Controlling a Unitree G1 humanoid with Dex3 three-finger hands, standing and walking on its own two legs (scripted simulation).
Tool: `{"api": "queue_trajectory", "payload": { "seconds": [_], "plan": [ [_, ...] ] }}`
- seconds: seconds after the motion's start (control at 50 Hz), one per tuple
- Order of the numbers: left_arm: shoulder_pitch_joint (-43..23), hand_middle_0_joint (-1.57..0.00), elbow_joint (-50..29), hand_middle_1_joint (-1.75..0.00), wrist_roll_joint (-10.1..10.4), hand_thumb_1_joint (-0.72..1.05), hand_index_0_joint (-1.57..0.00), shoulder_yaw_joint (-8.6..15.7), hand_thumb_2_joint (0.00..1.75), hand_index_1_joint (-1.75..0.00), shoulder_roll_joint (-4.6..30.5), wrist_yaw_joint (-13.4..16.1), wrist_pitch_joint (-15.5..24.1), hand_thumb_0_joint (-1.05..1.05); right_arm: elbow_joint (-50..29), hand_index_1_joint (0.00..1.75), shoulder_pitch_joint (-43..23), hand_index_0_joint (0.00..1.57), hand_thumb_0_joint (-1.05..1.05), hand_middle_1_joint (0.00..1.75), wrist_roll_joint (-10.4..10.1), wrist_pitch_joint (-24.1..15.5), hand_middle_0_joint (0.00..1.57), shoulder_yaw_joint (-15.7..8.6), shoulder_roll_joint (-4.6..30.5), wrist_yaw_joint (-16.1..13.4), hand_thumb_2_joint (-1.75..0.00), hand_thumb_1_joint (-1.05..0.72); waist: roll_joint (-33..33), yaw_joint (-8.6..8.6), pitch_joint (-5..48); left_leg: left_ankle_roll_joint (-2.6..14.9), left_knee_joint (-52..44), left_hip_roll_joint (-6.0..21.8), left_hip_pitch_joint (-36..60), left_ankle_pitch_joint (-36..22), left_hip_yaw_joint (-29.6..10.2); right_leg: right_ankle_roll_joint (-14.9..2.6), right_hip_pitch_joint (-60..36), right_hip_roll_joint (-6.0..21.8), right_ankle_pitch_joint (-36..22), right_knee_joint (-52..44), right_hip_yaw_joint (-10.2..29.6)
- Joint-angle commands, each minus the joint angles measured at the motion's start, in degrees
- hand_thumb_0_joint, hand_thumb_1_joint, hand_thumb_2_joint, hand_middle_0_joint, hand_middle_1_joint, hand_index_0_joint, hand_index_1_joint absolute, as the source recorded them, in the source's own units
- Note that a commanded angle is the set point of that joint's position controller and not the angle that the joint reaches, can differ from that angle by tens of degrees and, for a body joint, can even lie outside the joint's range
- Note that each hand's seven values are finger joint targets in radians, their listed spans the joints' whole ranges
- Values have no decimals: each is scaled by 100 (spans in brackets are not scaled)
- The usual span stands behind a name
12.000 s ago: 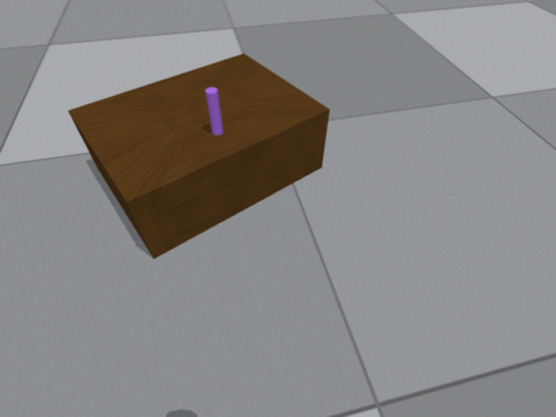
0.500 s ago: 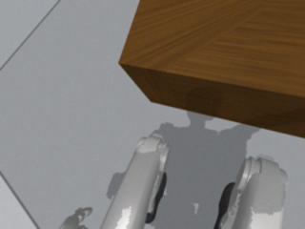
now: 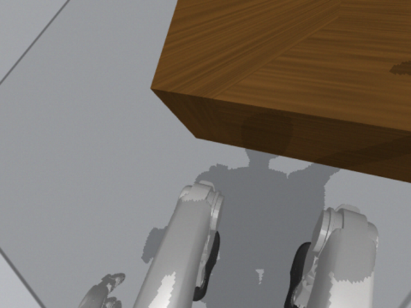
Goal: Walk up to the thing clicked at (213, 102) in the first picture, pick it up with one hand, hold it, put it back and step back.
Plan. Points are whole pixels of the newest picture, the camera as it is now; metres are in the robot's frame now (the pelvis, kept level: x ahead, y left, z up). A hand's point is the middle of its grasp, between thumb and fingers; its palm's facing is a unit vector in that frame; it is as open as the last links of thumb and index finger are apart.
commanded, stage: close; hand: right
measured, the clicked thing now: out of the picture +0.59 -0.29 +0.05
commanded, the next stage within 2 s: settle in 0.68 s
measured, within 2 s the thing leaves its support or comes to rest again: leaves its support in 1.06 s
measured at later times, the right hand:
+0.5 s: hand out of the picture +0.59 -0.29 +0.02, palm faces +0.25 +0.97 -0.04, open 10.6 cm
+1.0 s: hand out of the picture +0.59 -0.28 +0.02, palm faces +0.26 +0.96 -0.05, open 6.5 cm
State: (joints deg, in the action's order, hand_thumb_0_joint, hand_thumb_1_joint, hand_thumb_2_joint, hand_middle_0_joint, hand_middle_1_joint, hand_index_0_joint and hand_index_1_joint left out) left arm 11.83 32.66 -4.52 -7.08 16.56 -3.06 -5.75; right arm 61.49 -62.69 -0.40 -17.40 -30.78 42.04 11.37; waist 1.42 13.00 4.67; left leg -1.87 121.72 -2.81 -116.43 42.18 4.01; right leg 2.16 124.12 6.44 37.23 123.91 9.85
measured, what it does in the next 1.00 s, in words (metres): stands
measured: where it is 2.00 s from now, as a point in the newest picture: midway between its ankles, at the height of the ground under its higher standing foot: (247, 284)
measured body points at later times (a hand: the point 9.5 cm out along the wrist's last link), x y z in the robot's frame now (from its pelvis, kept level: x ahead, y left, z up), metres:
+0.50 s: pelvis +0.00 +0.00 -0.01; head +0.25 -0.06 +0.36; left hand +0.04 +0.27 -0.11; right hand +0.57 -0.34 +0.03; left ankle +0.08 +0.13 -0.37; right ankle +0.08 -0.15 -0.37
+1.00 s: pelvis +0.00 +0.00 -0.01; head +0.25 -0.06 +0.36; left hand +0.04 +0.26 -0.11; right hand +0.57 -0.33 +0.02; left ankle +0.08 +0.13 -0.37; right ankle +0.08 -0.15 -0.37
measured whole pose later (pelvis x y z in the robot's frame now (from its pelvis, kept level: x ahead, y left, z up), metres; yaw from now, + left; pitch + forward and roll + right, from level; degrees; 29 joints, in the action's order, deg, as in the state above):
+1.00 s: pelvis +0.00 +0.00 -0.01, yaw +1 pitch +36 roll +8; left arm 12.3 32.1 -4.6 -8.3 16.2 -3.1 -7.5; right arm 58.9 -64.5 1.0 -14.7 -30.5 43.6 8.4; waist 1.1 14.2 3.2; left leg -1.9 123.2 -3.2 -118.1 42.2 4.5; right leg 2.5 125.9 6.4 37.5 125.8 10.8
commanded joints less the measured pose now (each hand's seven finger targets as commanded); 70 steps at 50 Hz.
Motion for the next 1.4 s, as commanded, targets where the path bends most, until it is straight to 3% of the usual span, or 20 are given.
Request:
{"api": "queue_trajectory", "payload": {
  "seconds": [0.0,0.1,0.14,0.18,0.22,0.3,0.44,0.58,0.6,0.68,0.76,0.82,0.86,0.9,1.0,1.06,1.24,1.3,1.32,1.38],
  "plan": [
    [1219,-20,-94,-30,-22,90,-19,456,91,-30,1313,105,-14,0,-1212,17,-2315,29,0,17,-55,-479,31,-132,1699,7,-9,42,1490,125,3969,308,-1380,-101,1812,-1634,317,-425,-2928,-121,-1026,-1069,-418],
    [1245,-19,-67,-30,-52,90,-19,444,90,-30,1316,118,-23,0,-1186,25,-2441,39,0,25,-8,-497,41,-62,1659,-14,-13,38,1600,168,4081,312,-1311,-110,1717,-1660,362,-401,-3167,-103,-1098,-1032,-401],
    [1278,-19,-46,-30,-53,90,-19,414,90,-30,1352,131,-34,0,-1218,31,-2573,48,0,31,-7,-503,49,-174,1879,-36,-17,37,1740,157,4036,322,-1256,-103,1661,-1637,383,-384,-3156,-115,-1111,-1057,-365],
    [1330,-19,-44,-30,-58,90,-19,414,90,-30,1345,120,-51,0,-1216,37,-2634,53,0,37,34,-458,54,-139,1867,-51,-22,31,1713,169,4197,324,-1255,-112,1701,-1652,381,-375,-3223,-105,-1150,-1035,-371],
    [1265,-19,-46,-30,-62,90,-19,392,90,-30,1348,132,-45,0,-1022,44,-2582,62,0,44,17,-425,64,-14,1673,-54,-28,27,1719,237,3955,318,-1289,-115,1591,-1598,387,-383,-3147,-101,-1050,-1001,-389],
    [1316,-19,-43,-29,-65,90,-19,359,90,-30,1364,112,-71,0,-1049,54,-2605,76,0,54,70,-410,79,-152,1994,-67,-33,20,1626,204,4080,285,-1285,-118,1879,-1776,369,-405,-2972,-107,-1177,-914,-411],
    [1317,-19,-48,-29,-56,90,-19,329,90,-29,1406,107,-98,0,-868,80,-2501,102,0,80,89,-325,105,-145,1923,-93,-57,-6,1631,258,3789,303,-1219,-132,1638,-1573,452,-392,-2886,-106,-994,-961,-354],
    [1346,-19,-68,-29,-59,90,-18,282,90,-29,1399,111,-134,0,-1141,101,-2702,121,0,101,66,-323,123,-141,2096,-149,-79,-32,1784,250,4088,296,-1198,-144,1805,-1754,413,-403,-2956,-96,-1177,-843,-374],
    [1338,-19,-55,-29,-71,90,-19,271,89,-29,1399,108,-137,0,-1054,104,-2690,123,0,104,44,-323,125,-75,1884,-155,-83,-36,1772,324,3941,299,-1145,-146,1679,-1736,467,-391,-2950,-92,-1173,-855,-327],
    [1386,-19,-76,-29,-66,90,-19,308,89,-29,1405,84,-155,0,-1149,116,-2486,129,0,116,71,-279,131,-93,1794,-213,-98,-47,1844,264,3972,316,-1109,-139,1633,-1805,502,-364,-3137,-85,-1328,-906,-311],
    [1373,-19,-107,-29,-62,91,-19,325,89,-29,1391,65,-182,0,-1275,125,-2363,134,0,125,74,-254,136,-57,1751,-225,-108,-55,1844,224,3988,324,-1140,-140,1668,-1697,490,-368,-3043,-94,-1177,-956,-330],
    [1352,-20,-137,-29,-38,88,-20,312,90,-30,1371,79,-184,0,-1383,147,-2485,140,0,147,37,-243,138,-59,1844,-238,-132,-63,1638,268,4089,280,-1260,-151,1904,-1794,427,-419,-2874,-95,-1158,-854,-361],
    [1368,-20,-113,-29,-30,88,-19,333,90,-30,1360,74,-192,0,-1491,152,-2452,142,0,152,27,-217,141,-180,1933,-257,-144,-66,1691,163,4213,286,-1234,-143,1962,-1807,409,-396,-2937,-90,-1204,-912,-385],
    [1341,-20,-114,-29,-22,88,-19,357,90,-30,1358,91,-191,0,-1696,155,-2652,144,0,155,10,-203,143,-60,1842,-272,-149,-71,1888,200,4247,307,-1287,-146,1883,-1766,404,-387,-3130,-93,-1187,-979,-379],
    [1361,-20,-116,-29,7,90,-19,405,90,-29,1275,122,-171,0,-2188,150,-2794,146,0,150,-32,-172,144,-155,1971,-351,-137,-53,1924,103,4669,293,-1458,-137,2237,-1999,348,-378,-3532,-73,-1461,-1072,-425],
    [1324,-20,-62,-29,34,89,-19,449,90,-30,1261,157,-145,0,-2340,150,-2980,146,0,150,-32,-149,144,-38,1928,-372,-138,-56,2097,108,4725,326,-1540,-130,2171,-1922,312,-364,-3761,-73,-1460,-1212,-425],
    [1318,-20,-4,-29,151,90,-19,535,90,-30,1231,215,-30,0,-1792,150,-2524,146,0,150,-62,40,144,45,1658,-325,-137,-52,1808,139,4229,335,-2021,-97,2222,-1803,325,-361,-4129,-102,-1409,-1798,-380],
    [1351,-20,-11,-29,186,90,-19,543,90,-30,1203,202,-8,0,-1597,149,-2352,145,0,149,-83,56,143,-14,1773,-258,-136,-51,1615,87,4203,322,-2196,-99,2448,-1923,252,-405,-4087,-90,-1522,-1849,-416],
    [1358,-20,-17,-29,190,90,-19,542,90,-30,1182,191,3,0,-1564,148,-2445,144,0,148,-97,35,142,102,1573,-208,-135,-50,1620,174,4105,321,-2235,-88,2456,-1964,258,-403,-4096,-99,-1558,-1912,-408],
    [1343,-20,-25,-29,226,90,-20,563,89,-30,1181,193,40,0,-1466,146,-2449,142,0,146,-140,3,140,28,1700,-166,-133,-52,1503,102,4067,324,-2427,-83,2554,-1824,195,-426,-4071,-102,-1353,-2066,-440]
  ]
}}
